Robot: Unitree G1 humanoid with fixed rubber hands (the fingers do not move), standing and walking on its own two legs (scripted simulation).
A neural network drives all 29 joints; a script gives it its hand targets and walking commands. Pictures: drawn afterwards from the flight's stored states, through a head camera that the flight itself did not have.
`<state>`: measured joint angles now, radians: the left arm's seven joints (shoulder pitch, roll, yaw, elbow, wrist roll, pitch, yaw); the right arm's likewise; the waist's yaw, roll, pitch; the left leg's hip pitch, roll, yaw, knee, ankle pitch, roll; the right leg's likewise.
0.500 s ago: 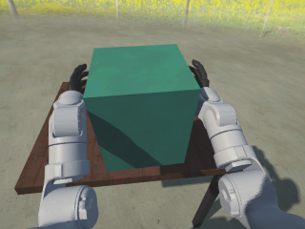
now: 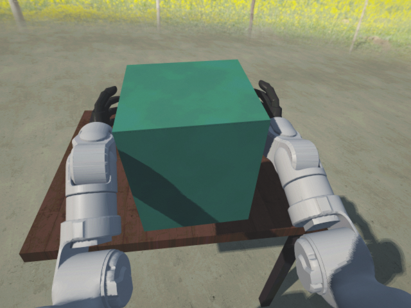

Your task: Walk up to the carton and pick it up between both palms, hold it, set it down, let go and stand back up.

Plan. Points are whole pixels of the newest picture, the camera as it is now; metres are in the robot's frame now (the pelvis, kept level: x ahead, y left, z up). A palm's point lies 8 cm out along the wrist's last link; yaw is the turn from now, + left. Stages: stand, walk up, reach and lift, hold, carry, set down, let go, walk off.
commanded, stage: hold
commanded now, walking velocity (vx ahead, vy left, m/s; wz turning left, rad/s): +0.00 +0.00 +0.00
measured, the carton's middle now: (190, 146) +0.37 +0.01 +0.19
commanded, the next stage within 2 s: none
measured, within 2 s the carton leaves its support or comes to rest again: neither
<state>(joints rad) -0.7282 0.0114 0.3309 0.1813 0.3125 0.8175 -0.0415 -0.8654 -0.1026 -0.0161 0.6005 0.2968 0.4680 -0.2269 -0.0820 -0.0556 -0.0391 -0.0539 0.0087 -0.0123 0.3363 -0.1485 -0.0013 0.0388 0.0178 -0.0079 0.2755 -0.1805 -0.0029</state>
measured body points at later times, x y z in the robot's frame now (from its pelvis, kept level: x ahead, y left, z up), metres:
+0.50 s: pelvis +0.00 +0.00 +0.00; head -0.07 +0.03 +0.44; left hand +0.38 +0.17 +0.23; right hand +0.38 -0.14 +0.25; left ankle +0.03 +0.12 -0.75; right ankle -0.01 -0.12 -0.75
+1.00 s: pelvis +0.00 +0.00 +0.00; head -0.07 +0.03 +0.44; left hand +0.38 +0.17 +0.23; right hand +0.38 -0.14 +0.25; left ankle +0.03 +0.12 -0.75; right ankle -0.01 -0.12 -0.75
